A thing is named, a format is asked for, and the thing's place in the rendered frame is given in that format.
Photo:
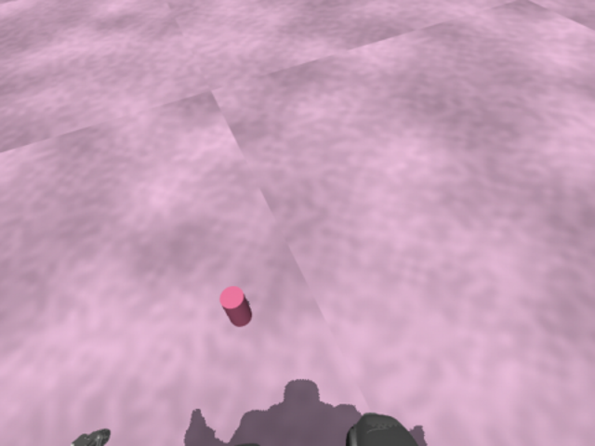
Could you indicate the left robot hand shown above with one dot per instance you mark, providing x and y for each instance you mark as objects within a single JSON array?
[{"x": 96, "y": 438}]

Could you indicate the can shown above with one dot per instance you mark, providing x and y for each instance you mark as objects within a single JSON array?
[{"x": 233, "y": 300}]

